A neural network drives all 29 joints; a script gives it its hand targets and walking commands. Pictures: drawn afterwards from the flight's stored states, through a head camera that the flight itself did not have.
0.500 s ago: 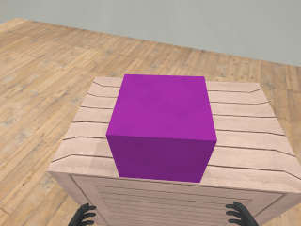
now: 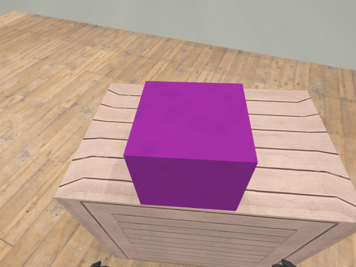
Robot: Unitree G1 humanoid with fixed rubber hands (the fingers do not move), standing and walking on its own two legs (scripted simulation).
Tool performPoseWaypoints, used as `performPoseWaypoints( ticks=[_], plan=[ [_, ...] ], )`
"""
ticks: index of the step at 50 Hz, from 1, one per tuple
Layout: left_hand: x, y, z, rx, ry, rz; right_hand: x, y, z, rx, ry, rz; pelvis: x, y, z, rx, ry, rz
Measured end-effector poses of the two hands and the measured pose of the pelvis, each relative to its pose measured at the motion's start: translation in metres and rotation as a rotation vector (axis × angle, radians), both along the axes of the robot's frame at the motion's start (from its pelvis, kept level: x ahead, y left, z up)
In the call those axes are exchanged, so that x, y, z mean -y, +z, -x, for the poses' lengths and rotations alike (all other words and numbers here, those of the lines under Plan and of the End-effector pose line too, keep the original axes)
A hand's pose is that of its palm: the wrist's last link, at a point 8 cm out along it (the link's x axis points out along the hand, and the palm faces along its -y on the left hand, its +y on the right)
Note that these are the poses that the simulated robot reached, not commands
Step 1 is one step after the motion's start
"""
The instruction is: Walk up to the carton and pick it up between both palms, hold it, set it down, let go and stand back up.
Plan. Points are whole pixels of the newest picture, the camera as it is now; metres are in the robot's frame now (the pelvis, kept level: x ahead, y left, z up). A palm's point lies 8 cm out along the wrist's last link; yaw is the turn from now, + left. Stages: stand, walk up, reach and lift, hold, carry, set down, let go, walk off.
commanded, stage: stand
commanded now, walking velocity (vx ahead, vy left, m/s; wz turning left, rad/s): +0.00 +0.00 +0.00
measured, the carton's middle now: (190, 145) +0.42 -0.01 +0.04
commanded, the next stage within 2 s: none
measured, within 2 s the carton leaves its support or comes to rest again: neither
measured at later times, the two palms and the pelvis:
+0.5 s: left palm out of the picture +0.09 +0.24 -0.10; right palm out of the picture +0.09 -0.24 -0.10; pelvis -0.01 +0.00 +0.00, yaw +0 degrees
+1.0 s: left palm out of the picture +0.07 +0.24 -0.10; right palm out of the picture +0.07 -0.24 -0.10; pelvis -0.02 +0.00 +0.01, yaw +0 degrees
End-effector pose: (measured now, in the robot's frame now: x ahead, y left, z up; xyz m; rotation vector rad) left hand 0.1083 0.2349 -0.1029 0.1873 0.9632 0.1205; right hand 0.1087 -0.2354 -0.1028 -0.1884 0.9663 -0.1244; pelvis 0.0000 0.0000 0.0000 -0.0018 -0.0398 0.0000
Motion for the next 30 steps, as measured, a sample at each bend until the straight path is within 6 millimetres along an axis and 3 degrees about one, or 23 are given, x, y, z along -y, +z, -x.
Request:
performPoseWaypoints(
  ticks=[12, 30],
  plan=[
    [-0.001, 0.005, -0.001, 0.02, -0.003, -0.002, 0.001, 0.004, 0.001, 0.017, -0.003, 0.002, 0.0, 0.003, 0.003, 0.004, -0.002, -0.001],
    [-0.003, 0.002, 0.02, -0.025, 0.005, -0.002, 0.003, 0.002, 0.025, -0.029, -0.018, 0.002, 0.0, 0.006, 0.009, 0.008, -0.005, -0.001]
  ],
)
